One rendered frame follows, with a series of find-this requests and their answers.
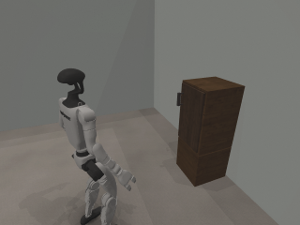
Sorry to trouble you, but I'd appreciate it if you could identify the robot torso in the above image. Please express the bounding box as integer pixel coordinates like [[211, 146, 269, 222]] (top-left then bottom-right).
[[60, 102, 96, 172]]

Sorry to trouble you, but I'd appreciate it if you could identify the robot right thigh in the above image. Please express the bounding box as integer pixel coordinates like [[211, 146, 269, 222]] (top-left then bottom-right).
[[85, 160, 117, 207]]

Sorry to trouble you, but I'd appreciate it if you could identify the robot right forearm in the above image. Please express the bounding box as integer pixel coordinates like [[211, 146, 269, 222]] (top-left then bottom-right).
[[92, 143, 123, 177]]

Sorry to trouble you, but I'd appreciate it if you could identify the right robot upper arm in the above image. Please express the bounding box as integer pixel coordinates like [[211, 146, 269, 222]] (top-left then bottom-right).
[[78, 107, 102, 155]]

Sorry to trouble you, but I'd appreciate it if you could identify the handle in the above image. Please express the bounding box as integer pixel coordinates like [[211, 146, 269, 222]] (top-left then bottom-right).
[[176, 92, 184, 106]]

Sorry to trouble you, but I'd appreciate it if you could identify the cupboard door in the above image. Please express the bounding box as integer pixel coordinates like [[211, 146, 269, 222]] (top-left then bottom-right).
[[178, 82, 205, 153]]

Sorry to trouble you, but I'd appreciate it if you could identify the robot right hand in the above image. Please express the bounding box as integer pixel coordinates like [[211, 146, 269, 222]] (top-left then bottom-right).
[[117, 170, 136, 191]]

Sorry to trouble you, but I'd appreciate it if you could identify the left robot upper arm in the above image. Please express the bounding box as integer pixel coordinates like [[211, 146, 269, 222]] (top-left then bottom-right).
[[58, 97, 67, 128]]

